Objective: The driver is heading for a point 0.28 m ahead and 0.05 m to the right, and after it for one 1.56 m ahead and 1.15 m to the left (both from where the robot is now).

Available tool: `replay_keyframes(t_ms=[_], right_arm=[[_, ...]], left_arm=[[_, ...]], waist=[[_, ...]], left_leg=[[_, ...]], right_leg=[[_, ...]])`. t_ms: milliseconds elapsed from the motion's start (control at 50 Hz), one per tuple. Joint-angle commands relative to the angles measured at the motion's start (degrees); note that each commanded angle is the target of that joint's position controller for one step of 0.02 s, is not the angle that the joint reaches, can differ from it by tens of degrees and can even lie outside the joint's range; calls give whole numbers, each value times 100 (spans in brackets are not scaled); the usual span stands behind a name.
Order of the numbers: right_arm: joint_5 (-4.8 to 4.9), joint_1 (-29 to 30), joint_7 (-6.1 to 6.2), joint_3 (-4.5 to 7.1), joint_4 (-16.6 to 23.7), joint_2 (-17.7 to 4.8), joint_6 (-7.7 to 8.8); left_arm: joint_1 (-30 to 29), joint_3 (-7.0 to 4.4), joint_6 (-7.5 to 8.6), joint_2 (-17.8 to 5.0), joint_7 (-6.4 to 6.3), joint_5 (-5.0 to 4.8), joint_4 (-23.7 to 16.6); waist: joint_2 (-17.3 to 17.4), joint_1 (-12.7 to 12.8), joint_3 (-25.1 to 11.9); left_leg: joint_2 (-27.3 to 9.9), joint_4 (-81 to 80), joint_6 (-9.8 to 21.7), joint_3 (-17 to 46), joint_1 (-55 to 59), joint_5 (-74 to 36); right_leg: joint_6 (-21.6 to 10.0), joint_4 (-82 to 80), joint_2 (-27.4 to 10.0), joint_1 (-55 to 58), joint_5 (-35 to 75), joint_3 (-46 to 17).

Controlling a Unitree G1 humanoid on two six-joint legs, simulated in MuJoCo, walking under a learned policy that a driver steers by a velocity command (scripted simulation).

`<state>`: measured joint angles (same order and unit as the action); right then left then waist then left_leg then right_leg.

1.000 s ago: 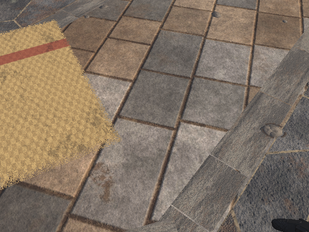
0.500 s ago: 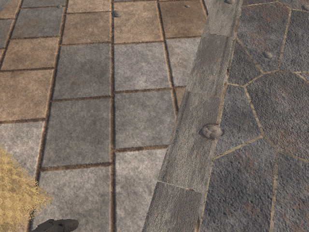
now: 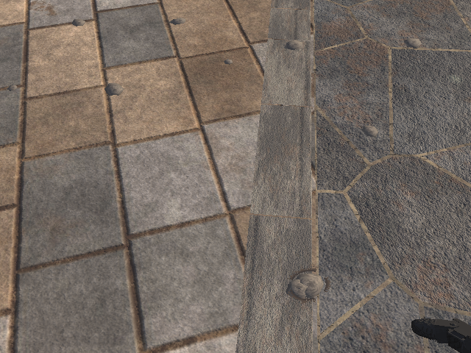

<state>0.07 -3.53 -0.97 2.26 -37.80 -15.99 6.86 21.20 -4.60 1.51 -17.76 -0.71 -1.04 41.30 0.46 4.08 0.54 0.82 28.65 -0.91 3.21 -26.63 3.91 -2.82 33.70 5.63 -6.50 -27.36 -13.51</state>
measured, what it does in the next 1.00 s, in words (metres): walks ahead, turning left: right foot, then left foot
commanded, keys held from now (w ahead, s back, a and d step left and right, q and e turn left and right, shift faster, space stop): w+e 0.10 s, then q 0.90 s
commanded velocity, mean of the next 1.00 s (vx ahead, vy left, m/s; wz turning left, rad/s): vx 0.17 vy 0.00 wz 0.20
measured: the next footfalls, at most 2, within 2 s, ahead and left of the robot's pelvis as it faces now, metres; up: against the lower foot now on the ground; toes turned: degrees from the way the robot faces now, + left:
right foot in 0.40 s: +0.31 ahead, -0.12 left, +0.00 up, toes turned +0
left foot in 0.80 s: +0.24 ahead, +0.13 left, +0.00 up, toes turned +14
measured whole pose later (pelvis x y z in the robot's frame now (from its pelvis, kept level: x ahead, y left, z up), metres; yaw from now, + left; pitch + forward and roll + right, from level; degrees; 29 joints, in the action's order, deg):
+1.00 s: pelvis +0.21 +0.04 +0.02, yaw +18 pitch +2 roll -3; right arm 0.0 -12.6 1.2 3.3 -38.5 -17.0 -1.3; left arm 6.0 -5.8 -1.4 -18.4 -2.9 0.3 43.9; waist -1.5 -0.7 2.6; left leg 1.5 27.4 3.1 3.7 -17.2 12.0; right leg 3.7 62.4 0.4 -32.2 -21.2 -2.0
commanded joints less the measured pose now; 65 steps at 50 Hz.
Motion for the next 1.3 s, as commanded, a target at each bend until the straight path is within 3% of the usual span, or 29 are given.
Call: replay_keyframes(t_ms=[20,40,60,80,140,220,320,380,400,420,440,460,480,520,560,640,700,780,800,820,840,860,900,960,1060,1200,1260,1280,1300], right_arm=[[-135,-1892,23,552,-100,-1706,24],[-27,-1669,-7,431,32,-1116,4],[-1,-1449,26,351,65,-837,-34],[-54,-1204,35,300,83,-732,-65],[-128,-1028,34,203,-114,-478,-41],[-5,-878,2,230,-400,-708,-59],[131,-1238,92,311,-679,-1030,-324],[214,-1074,142,315,-661,-1035,-407],[193,-1139,148,271,-656,-872,-396],[47,-1113,147,168,-493,-567,-352],[14,-1907,143,34,-547,-180,-357],[124,-1932,155,154,-632,-658,-449],[170,-1657,188,262,-585,-908,-556],[116,-1506,302,329,-592,-882,-808],[90,-1555,347,316,-521,-686,-983],[52,-1232,265,250,-254,-460,-1017],[53,-1022,140,254,-70,-567,-1015],[30,-1334,33,355,-109,-701,-1031],[-12,-1458,64,426,-128,-886,-1024],[-15,-1469,191,574,25,-1565,-1008],[-211,-1368,148,570,219,-1787,-904],[-268,-1266,109,520,222,-1566,-779],[-52,-721,152,438,275,-1217,-684],[1,-631,258,331,354,-986,-720],[36,-833,348,401,394,-1124,-788],[54,-631,265,463,537,-1211,-895],[151,-389,274,458,609,-1163,-950],[180,-377,294,436,634,-1078,-963],[124,-626,289,367,637,-807,-961]], left_arm=[[564,111,134,62,15,-124,-689],[438,-4,116,-581,-17,-171,-504],[-155,-85,83,-832,-17,-115,-577],[-415,-86,58,-767,-27,-46,-615],[-600,-58,46,-400,19,-13,-698],[-759,108,56,20,7,165,-719],[-1475,113,139,-118,102,113,-767],[-1311,4,184,-338,80,147,-722],[-1140,-67,199,-535,34,202,-682],[-781,-155,179,-933,-61,318,-720],[-691,-186,55,-1085,-104,353,-757],[-554,-125,-30,-743,-75,271,-718],[-770,-66,-54,-560,-56,200,-716],[-1404,3,-66,-366,-49,145,-720],[-1738,-26,-58,-425,-50,239,-650],[-1887,-76,-50,-481,-122,224,-508],[-1797,-143,-99,-681,-136,173,-378],[-1789,-174,-170,-736,-126,-18,-199],[-1508,-142,-198,-543,-111,-5,-54],[-1318,-51,-219,-196,-75,236,-132],[-1938,-95,-208,-368,-139,239,-409],[-2116,-157,-222,-551,-177,154,-412],[-1798,-225,-258,-585,-257,143,-183],[-1579,-238,-221,-515,-246,140,-101],[-1819,-147,-153,-337,-190,93,-167],[-1724,-148,-14,-461,-26,25,-162],[-1357,-177,63,-486,51,19,-71],[-1176,-219,73,-587,51,48,-10],[-1072,-293,42,-937,19,141,-40]], waist=[[2168,-573,-1824],[1316,-725,-1307],[812,-857,-678],[399,-776,-377],[571,-543,52],[504,-323,-188],[577,-605,-439],[572,-338,-464],[438,-269,-577],[-175,-174,-1121],[-1421,-369,-1753],[-1240,-168,-1925],[-943,-201,-1407],[-788,-417,-811],[-926,-604,-522],[-913,-547,-555],[-895,-460,-671],[-699,-690,-613],[-175,-672,-440],[1655,-434,-301],[1771,-748,-272],[1155,-781,-306],[661,-463,-293],[714,-352,-559],[727,-527,-566],[901,-556,-521],[864,-309,-608],[739,-238,-643],[-114,-375,-816]], left_leg=[[-2475,-1038,1446,4126,4466,2360],[-2428,-1284,1325,4255,4164,3490],[-2207,-1287,1102,3281,3572,3033],[-1957,-1311,996,2513,2983,2105],[-1429,-1527,1057,1246,1994,-245],[-1293,-1352,1345,430,1866,-3212],[-1121,-1037,1150,341,1988,-2867],[-1043,-489,889,677,1854,-1937],[-795,-107,665,622,1599,-1524],[-407,876,373,391,924,-189],[140,2374,16,-18,-315,3330],[31,3270,-143,147,-592,3846],[-113,3752,-222,118,-916,3539],[-340,3840,-403,92,-902,2858],[-337,3681,-509,-113,-331,2369],[-459,2572,-405,-286,176,1824],[-468,1916,-237,-418,511,1633],[-187,409,220,-711,1423,894],[-269,-227,452,-308,1780,337],[-1723,-782,1072,1734,2362,-1432],[-2354,-1124,2053,2783,1817,-1465],[-2079,-1208,1975,2412,1739,-912],[-1533,-1066,1357,1761,1789,-339],[-1264,-944,1277,1472,1831,-1014],[-1147,-834,1308,1726,2184,-622],[-1040,-667,1397,2524,1798,-707],[-793,-354,1158,2668,1743,-899],[-577,-161,921,2538,1421,-406],[-120,722,592,1973,743,1070]], right_leg=[[28,3335,70,-3238,-797,338],[131,4038,-392,-3841,-406,191],[174,4182,-552,-3968,132,359],[216,4081,-741,-3761,533,494],[287,3409,-925,-3133,862,568],[498,1806,-872,-2627,1070,1024],[507,138,-524,-1745,2324,1171],[234,-872,-447,-956,2912,1136],[48,-1169,-677,-326,3627,1017],[-325,-814,-1659,788,5646,263],[-1310,-545,-3059,1930,7033,-872],[-1560,-795,-3108,1614,6011,-1122],[-1392,-1001,-2768,1241,5005,-749],[-1104,-1396,-2379,291,3654,-130],[-1054,-1722,-2132,-628,3212,439],[-1082,-1783,-2142,-806,3074,1032],[-1085,-1690,-2358,-623,3083,1091],[-528,-988,-2234,-791,2284,1442],[-91,-279,-1929,-1216,1557,1800],[600,1535,-1104,-2566,-262,2463],[700,2671,-486,-3232,-1215,1558],[605,3174,-611,-3293,-850,1125],[528,3136,-754,-3322,103,944],[660,3219,-608,-2972,710,945],[809,1773,-499,-2811,914,832],[714,451,-292,-1780,603,771],[545,-881,-277,-1013,1312,866],[427,-1417,-515,-434,1999,812],[39,-1560,-1544,294,2453,-39]])
Over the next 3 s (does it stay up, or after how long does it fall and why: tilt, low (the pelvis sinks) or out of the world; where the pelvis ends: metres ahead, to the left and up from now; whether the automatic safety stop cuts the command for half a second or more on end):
stays up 0.64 0.42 0.02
